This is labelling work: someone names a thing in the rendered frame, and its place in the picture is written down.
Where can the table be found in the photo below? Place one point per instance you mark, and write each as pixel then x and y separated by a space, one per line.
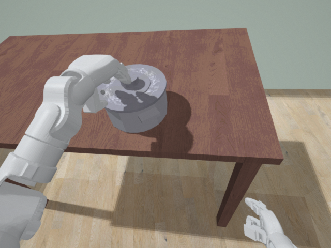
pixel 217 109

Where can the pot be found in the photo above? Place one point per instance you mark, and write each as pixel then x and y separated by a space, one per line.
pixel 142 120

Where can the lid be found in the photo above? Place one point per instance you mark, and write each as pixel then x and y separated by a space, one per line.
pixel 151 87

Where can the robot left forearm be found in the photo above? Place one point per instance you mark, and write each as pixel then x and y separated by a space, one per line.
pixel 56 121

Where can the knob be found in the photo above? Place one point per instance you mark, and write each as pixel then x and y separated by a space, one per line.
pixel 134 80

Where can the left robot upper arm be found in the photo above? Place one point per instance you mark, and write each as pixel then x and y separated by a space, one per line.
pixel 21 210

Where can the right robot hand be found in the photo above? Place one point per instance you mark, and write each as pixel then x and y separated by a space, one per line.
pixel 260 229

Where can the left robot hand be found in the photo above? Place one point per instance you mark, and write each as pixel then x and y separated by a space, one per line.
pixel 100 68

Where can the robot right forearm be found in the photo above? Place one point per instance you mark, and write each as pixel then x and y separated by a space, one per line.
pixel 278 240

